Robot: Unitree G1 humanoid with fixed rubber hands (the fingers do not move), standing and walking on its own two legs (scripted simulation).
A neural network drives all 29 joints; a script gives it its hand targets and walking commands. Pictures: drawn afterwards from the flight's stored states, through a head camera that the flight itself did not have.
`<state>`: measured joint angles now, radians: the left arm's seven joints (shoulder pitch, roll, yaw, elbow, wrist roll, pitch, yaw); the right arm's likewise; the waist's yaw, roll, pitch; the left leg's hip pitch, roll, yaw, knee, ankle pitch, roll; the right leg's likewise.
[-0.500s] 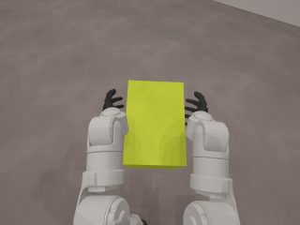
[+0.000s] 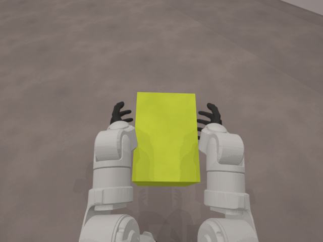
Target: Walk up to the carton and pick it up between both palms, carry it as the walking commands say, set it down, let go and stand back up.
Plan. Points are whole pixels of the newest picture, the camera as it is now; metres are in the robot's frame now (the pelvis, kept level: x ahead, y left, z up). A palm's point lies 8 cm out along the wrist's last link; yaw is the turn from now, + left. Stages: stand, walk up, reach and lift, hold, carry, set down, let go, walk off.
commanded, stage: carry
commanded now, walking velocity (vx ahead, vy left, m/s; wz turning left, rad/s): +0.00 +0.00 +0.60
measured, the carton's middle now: (164, 144) +0.38 +0.01 +0.01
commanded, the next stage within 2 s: none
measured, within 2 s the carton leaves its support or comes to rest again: neither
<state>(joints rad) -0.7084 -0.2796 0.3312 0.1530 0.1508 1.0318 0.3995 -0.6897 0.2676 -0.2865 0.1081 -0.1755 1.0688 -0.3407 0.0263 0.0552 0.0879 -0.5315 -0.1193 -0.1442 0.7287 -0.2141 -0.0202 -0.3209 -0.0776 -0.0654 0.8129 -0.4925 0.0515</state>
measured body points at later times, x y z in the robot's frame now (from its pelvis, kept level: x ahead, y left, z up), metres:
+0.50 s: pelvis +0.01 +0.01 +0.00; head +0.08 -0.01 +0.44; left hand +0.33 +0.24 +0.10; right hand +0.40 +0.02 +0.07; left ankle +0.03 +0.16 -0.69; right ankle -0.02 -0.11 -0.70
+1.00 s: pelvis +0.05 +0.05 +0.00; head +0.10 +0.07 +0.44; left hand +0.29 +0.37 +0.09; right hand +0.42 +0.18 +0.09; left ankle +0.01 +0.18 -0.71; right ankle +0.03 -0.11 -0.70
